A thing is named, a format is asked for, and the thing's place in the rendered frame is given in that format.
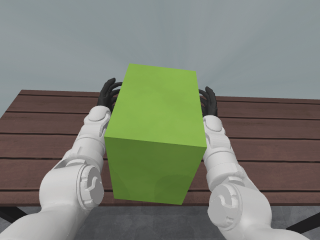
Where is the carton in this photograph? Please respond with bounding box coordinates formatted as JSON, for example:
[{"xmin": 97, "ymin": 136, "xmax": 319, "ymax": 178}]
[{"xmin": 104, "ymin": 63, "xmax": 207, "ymax": 205}]

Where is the table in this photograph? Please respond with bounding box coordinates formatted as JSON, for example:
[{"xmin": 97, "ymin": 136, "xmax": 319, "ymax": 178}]
[{"xmin": 0, "ymin": 89, "xmax": 320, "ymax": 234}]

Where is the robot left forearm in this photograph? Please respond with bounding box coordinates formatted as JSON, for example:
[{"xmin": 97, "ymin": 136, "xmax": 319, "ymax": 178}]
[{"xmin": 39, "ymin": 105, "xmax": 112, "ymax": 205}]

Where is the right robot hand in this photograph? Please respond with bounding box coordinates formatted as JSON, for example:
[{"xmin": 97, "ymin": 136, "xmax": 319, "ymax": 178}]
[{"xmin": 198, "ymin": 86, "xmax": 218, "ymax": 118}]

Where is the left robot upper arm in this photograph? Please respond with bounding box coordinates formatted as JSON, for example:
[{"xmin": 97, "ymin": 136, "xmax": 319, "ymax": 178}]
[{"xmin": 0, "ymin": 164, "xmax": 104, "ymax": 240}]

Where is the robot right forearm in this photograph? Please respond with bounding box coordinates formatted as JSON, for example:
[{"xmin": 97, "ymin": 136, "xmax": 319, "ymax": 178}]
[{"xmin": 203, "ymin": 115, "xmax": 260, "ymax": 192}]

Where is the left robot hand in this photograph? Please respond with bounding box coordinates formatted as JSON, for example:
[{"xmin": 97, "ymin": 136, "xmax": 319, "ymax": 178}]
[{"xmin": 96, "ymin": 78, "xmax": 123, "ymax": 114}]

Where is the right robot upper arm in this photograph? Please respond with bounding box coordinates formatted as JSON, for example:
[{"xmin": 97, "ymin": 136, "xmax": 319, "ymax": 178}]
[{"xmin": 207, "ymin": 182, "xmax": 310, "ymax": 240}]

